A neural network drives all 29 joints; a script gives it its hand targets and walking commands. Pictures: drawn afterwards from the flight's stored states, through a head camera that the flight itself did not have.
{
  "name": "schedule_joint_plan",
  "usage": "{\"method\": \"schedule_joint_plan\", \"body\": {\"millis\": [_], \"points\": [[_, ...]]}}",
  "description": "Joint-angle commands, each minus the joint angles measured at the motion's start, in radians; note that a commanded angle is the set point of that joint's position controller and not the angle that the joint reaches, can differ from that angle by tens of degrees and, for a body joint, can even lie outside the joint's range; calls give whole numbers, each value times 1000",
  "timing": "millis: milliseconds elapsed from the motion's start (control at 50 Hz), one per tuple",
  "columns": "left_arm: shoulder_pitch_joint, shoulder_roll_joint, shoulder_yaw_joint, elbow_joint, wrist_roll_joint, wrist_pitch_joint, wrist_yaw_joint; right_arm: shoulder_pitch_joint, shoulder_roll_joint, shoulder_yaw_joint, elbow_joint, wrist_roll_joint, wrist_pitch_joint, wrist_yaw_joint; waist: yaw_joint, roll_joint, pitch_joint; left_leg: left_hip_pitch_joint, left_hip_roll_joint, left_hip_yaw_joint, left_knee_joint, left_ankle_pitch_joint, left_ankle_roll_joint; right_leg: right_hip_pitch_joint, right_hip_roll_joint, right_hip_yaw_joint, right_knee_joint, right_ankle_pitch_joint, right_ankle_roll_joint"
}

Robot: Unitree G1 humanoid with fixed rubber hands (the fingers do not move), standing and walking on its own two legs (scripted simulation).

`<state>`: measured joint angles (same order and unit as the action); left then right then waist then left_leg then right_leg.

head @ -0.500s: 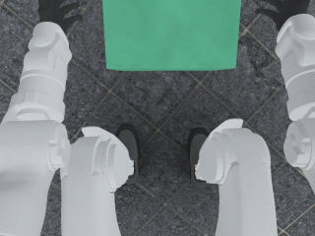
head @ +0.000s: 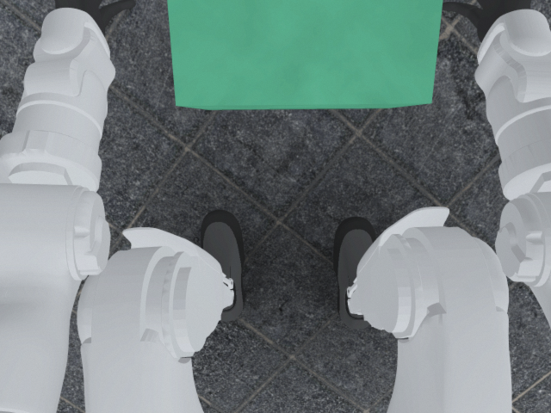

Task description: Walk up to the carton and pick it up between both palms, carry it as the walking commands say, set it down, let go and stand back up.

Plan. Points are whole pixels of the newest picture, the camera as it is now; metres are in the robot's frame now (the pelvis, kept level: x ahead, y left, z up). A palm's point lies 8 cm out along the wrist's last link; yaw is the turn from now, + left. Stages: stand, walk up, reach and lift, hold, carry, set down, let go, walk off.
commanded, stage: reach and lift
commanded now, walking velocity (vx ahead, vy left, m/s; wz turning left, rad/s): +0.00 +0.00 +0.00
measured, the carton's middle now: (299, 29) +0.53 -0.03 -0.26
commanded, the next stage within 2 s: none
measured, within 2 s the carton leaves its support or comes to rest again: leaves its support in 1.40 s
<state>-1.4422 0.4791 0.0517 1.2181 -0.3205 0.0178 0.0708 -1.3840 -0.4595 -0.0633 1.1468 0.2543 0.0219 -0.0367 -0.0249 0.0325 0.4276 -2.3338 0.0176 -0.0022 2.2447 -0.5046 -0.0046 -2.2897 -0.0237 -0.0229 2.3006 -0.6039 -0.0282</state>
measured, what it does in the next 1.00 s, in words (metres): stands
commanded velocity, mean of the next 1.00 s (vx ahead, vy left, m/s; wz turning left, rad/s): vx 0.00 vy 0.00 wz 0.00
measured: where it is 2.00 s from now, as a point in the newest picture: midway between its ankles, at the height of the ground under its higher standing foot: (289, 286)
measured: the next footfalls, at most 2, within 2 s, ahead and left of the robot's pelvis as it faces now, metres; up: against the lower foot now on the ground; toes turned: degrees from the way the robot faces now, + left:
none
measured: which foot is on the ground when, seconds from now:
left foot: down 0.00-1.00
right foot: down 0.00-1.00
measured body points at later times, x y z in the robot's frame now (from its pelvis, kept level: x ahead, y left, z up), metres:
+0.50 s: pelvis +0.00 +0.00 +0.01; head +0.37 -0.01 +0.25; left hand +0.56 +0.17 -0.18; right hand +0.53 -0.22 -0.19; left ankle +0.13 +0.12 -0.31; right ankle +0.11 -0.11 -0.31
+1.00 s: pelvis -0.01 +0.00 +0.01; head +0.37 -0.01 +0.24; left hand +0.56 +0.16 -0.18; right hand +0.53 -0.21 -0.19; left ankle +0.13 +0.12 -0.31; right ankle +0.11 -0.11 -0.31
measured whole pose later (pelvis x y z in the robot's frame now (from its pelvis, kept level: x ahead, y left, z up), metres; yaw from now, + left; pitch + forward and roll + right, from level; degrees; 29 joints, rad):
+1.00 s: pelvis -0.01 +0.00 +0.01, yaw -1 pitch +34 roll +0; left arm -1.55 0.38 0.04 1.31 -0.28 -0.02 0.12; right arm -1.51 -0.41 0.04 1.27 0.32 0.02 -0.09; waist -0.02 0.01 0.44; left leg -2.33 0.02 -0.01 2.21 -0.49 0.00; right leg -2.29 -0.01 -0.03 2.26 -0.57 -0.03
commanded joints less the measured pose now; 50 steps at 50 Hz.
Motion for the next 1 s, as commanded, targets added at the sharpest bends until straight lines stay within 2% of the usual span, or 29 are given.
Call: {"method": "schedule_joint_plan", "body": {"millis": [0, 360, 500, 640, 720, 780, 880, 980], "points": [[-141, 46, 13, -80, 0, -18, 3, -207, -115, -18, -75, -3, -17, -3, -37, -38, -1123, 571, -10, -11, -109, 240, -19, 534, -6, 56, -222, 339, 40], [-199, -31, -9, -39, 19, -36, 31, -267, -32, 19, -32, 7, -34, -22, -25, -33, -1129, 610, -31, -10, -140, 252, -15, 500, 17, 50, -249, 324, 44], [-208, -77, -16, -23, 36, -48, 43, -302, 30, 69, -37, 32, -43, -21, 5, -47, -1134, 621, -39, -6, -151, 264, -10, 490, 28, 51, -256, 325, 48], [-248, -175, -69, -17, 20, -60, 27, -337, 120, 131, -38, 59, -52, -11, 3, -39, -1129, 611, -44, 0, -159, 257, -9, 499, 37, 54, -270, 326, 45], [-281, -246, -94, -14, 15, -65, 10, -372, 193, 160, -45, 67, -53, 3, 8, -35, -1126, 605, -50, 2, -161, 251, -6, 502, 43, 52, -274, 322, 42], [-333, -357, -116, -13, 16, -61, -17, -429, 308, 186, -61, 68, -49, 28, 14, -31, -1127, 596, -57, 3, -158, 245, -3, 500, 51, 51, -270, 319, 38], [-440, -640, -161, -41, 28, -37, -97, -563, 592, 243, -101, 73, -27, 106, 20, -22, -1102, 577, -71, 12, -143, 229, 6, 475, 71, 41, -250, 296, 28], [-442, -782, -136, -74, 67, 0, -156, -600, 717, 233, -133, 56, 2, 166, 21, -10, -1060, 581, -82, 27, -132, 223, 13, 438, 83, 19, -235, 274, 21]]}}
